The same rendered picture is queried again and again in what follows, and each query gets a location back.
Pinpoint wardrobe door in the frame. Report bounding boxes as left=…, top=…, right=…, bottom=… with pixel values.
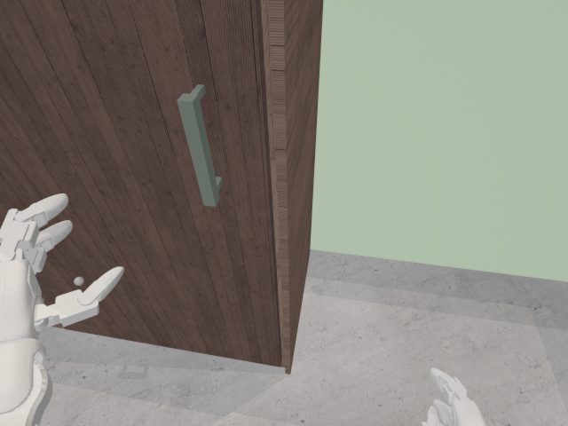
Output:
left=0, top=0, right=282, bottom=367

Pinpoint robot left hand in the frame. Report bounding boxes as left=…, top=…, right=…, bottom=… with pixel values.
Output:
left=0, top=193, right=124, bottom=343

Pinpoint handle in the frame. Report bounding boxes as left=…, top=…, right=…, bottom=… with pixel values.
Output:
left=177, top=84, right=223, bottom=207

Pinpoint left robot forearm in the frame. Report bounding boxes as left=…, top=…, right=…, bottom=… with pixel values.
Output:
left=0, top=338, right=53, bottom=426

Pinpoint robot right hand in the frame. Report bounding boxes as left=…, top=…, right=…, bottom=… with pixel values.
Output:
left=422, top=368, right=486, bottom=426

